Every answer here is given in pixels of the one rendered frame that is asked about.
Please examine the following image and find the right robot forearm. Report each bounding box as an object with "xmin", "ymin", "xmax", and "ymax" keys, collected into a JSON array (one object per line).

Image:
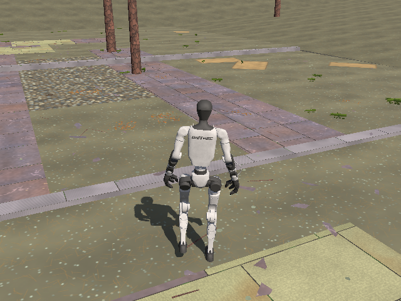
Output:
[{"xmin": 226, "ymin": 154, "xmax": 238, "ymax": 181}]

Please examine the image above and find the robot left hand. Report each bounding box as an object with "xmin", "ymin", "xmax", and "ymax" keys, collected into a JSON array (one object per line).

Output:
[{"xmin": 164, "ymin": 174, "xmax": 178, "ymax": 188}]

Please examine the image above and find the robot right hand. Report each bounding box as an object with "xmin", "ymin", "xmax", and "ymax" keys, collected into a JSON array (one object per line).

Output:
[{"xmin": 225, "ymin": 179, "xmax": 239, "ymax": 195}]

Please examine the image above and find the left robot forearm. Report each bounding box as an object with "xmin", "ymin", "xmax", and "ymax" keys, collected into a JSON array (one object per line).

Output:
[{"xmin": 165, "ymin": 150, "xmax": 178, "ymax": 176}]

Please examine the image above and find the right robot upper arm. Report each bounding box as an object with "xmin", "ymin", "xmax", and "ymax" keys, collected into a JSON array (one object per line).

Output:
[{"xmin": 216, "ymin": 128, "xmax": 232, "ymax": 163}]

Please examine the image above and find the robot left shin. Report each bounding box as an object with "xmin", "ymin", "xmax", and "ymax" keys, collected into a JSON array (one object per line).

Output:
[{"xmin": 179, "ymin": 202, "xmax": 188, "ymax": 245}]

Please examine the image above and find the left robot upper arm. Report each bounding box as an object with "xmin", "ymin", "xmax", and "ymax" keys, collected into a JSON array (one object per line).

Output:
[{"xmin": 172, "ymin": 126, "xmax": 190, "ymax": 160}]

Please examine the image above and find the left robot thigh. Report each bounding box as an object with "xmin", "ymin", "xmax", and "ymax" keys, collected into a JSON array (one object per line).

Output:
[{"xmin": 179, "ymin": 174, "xmax": 192, "ymax": 213}]

